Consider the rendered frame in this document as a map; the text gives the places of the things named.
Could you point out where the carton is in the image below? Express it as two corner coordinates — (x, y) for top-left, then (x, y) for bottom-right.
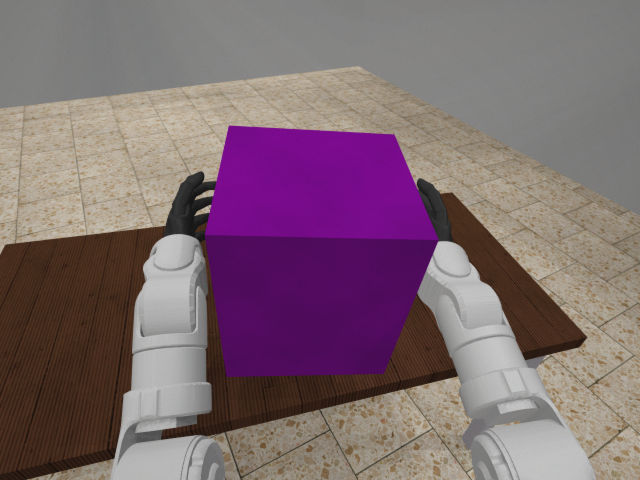
(205, 126), (439, 377)

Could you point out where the robot right upper arm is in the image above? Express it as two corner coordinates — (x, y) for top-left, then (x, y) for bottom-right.
(471, 419), (594, 480)

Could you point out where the table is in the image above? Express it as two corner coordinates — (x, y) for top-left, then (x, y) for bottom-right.
(0, 192), (587, 480)

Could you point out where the left robot hand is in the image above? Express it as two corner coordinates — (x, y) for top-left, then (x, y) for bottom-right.
(163, 171), (217, 242)

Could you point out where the right robot hand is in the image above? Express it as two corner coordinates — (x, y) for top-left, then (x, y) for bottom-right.
(417, 178), (453, 242)

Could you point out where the robot right forearm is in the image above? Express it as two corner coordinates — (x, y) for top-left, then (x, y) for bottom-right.
(417, 241), (596, 480)

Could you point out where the robot left forearm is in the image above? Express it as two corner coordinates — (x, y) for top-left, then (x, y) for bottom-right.
(110, 234), (212, 480)

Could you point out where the robot left upper arm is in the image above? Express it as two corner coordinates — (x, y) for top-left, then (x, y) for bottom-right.
(112, 435), (225, 480)

